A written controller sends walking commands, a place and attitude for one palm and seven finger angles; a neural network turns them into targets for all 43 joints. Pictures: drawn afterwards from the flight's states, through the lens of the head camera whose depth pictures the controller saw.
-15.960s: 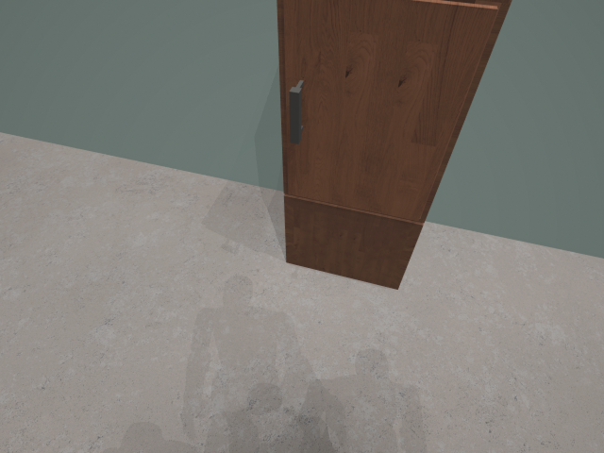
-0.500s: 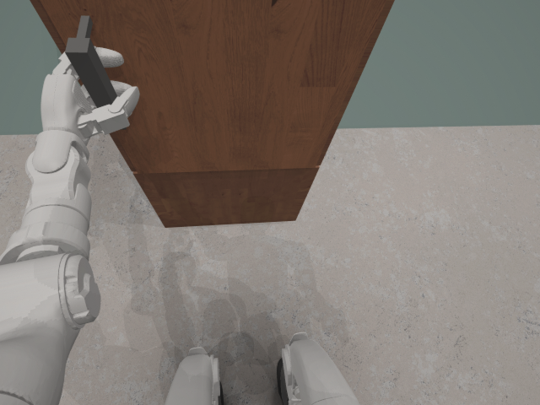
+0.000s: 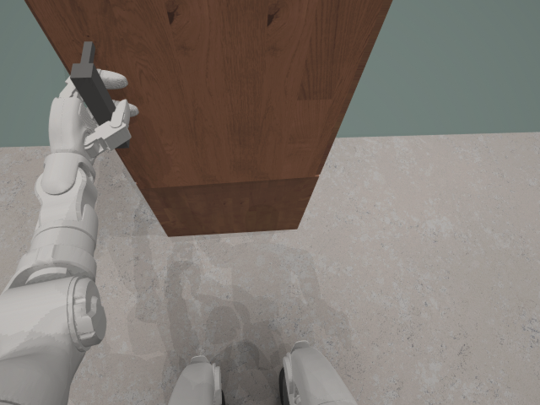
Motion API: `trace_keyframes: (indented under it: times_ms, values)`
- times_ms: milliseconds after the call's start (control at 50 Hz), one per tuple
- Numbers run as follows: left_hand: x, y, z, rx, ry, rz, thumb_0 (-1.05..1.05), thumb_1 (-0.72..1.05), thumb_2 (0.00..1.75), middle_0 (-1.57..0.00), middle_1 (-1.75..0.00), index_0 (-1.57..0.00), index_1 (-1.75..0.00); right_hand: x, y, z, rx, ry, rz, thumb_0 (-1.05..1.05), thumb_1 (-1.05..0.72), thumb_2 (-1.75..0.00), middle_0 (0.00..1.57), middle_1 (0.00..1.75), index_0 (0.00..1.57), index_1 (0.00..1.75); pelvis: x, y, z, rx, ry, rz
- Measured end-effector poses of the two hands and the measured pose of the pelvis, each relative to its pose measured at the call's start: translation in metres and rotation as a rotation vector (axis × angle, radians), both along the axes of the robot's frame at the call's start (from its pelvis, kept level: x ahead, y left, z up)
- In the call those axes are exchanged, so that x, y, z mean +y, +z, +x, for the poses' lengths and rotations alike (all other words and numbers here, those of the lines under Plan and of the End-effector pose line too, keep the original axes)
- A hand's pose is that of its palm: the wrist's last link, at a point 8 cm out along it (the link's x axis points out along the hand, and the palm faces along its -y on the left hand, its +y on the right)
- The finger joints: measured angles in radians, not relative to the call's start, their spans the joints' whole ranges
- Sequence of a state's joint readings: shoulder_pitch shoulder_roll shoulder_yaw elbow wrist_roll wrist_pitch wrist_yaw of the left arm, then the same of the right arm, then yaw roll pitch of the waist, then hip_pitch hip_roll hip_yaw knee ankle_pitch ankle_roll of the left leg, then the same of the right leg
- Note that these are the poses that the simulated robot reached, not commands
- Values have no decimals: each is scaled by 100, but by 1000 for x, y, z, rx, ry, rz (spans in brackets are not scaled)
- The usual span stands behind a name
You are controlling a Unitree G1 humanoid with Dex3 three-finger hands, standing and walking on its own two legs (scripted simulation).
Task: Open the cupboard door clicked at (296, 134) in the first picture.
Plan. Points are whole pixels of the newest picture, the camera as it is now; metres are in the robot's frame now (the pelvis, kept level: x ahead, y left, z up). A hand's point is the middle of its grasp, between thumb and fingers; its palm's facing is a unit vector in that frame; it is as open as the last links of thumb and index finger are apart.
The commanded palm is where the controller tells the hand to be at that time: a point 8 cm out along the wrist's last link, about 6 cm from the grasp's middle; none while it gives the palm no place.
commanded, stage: pull the door open along its arc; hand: left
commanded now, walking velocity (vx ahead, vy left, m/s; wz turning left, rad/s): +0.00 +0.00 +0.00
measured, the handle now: (106, 99) +0.55 +0.20 +0.06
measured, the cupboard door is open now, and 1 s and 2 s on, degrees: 2 42 40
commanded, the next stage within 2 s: open thumb and fingers to let go in 0.84 s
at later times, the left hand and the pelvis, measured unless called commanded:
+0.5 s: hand (157, 208) +0.37 +0.12 +0.06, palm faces +0.38 -0.92 +0.02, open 5.8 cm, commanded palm +0.31 +0.16 +0.06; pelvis +0.01 -0.01 +0.01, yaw +2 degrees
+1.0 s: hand (224, 282) +0.27 +0.04 +0.07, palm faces +0.34 -0.94 -0.02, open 6.2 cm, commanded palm +0.23 +0.09 +0.06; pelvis +0.00 -0.04 +0.02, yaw +4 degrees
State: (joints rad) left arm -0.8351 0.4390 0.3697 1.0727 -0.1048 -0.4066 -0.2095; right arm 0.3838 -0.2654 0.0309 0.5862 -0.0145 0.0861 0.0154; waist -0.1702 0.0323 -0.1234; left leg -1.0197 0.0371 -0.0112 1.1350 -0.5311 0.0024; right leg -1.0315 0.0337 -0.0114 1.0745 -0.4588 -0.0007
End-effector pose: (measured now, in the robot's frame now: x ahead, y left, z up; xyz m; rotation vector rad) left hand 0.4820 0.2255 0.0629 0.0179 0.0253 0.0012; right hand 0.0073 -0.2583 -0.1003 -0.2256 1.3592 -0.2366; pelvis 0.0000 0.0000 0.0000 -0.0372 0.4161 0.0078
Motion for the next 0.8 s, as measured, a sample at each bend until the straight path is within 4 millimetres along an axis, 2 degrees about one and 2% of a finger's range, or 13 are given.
trace_keyframes:
  times_ms: [100, 220, 360, 500, 600, 800]
  values:
    - [-4, 0, -23, -7, -9, -1, 1, 71, 75, -38, -135, -37, -134, 2, 5, 16, -45, -7, 24, 0, -91, -89, 20, 30, 20, 30, 0, 8, 6, -20, -8, 8]
    - [-14, -1, -68, -14, -22, -12, 1, 68, 71, -38, -135, -36, -134, 5, 13, 52, -152, 18, 50, 0, -91, -89, 20, 30, 20, 30, 0, 17, 14, -55, -13, 15]
    - [-42, -2, -119, -47, 237, -71, 2, 67, 73, -37, -135, -38, -135, 13, 16, 111, -306, 136, 76, 0, -91, -90, 20, 30, 20, 30, -4, 18, 14, -85, -1, 26]
    - [-68, -1, -151, -47, 394, -32, 1, 70, 76, -36, -135, -39, -134, 25, 17, 153, -413, 228, 108, 0, -91, -90, 20, 30, 20, 30, -13, 14, 8, -115, 22, 35]
    - [-84, 0, -173, -35, 425, -19, 1, 69, 75, -36, -135, -37, -134, 27, 21, 162, -450, 253, 125, 0, -91, -90, 20, 30, 20, 30, -20, 16, 6, -140, 34, 40]
    - [-119, 2, -219, -10, 406, -28, 2, 68, 72, -34, -134, -36, -134, 15, 23, 159, -471, 263, 128, 1, -91, -90, 20, 30, 20, 30, -31, 20, 5, -175, 47, 51]
